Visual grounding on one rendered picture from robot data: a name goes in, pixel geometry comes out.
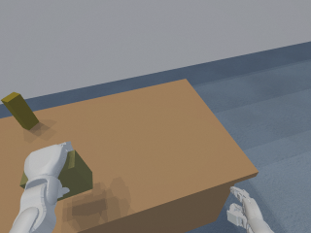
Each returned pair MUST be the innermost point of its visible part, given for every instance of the sponge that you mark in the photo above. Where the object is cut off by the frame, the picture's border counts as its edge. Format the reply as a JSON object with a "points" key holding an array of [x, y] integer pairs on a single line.
{"points": [[74, 175]]}

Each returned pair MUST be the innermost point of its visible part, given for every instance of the left robot forearm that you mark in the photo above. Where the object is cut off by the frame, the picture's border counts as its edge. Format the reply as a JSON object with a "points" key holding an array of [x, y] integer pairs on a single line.
{"points": [[36, 206]]}

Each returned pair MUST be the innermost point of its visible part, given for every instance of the right robot forearm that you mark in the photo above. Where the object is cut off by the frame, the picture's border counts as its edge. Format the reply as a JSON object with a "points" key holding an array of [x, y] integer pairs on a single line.
{"points": [[257, 225]]}

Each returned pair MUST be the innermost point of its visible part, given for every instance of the robot right hand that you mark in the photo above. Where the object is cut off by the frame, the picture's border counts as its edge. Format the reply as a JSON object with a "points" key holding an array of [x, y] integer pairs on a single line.
{"points": [[240, 215]]}

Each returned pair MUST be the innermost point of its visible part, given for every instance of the table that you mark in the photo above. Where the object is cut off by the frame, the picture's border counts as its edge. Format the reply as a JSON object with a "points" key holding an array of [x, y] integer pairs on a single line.
{"points": [[161, 161]]}

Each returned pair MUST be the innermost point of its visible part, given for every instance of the robot left hand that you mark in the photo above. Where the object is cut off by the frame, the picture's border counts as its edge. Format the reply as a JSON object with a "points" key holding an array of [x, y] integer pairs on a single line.
{"points": [[48, 161]]}

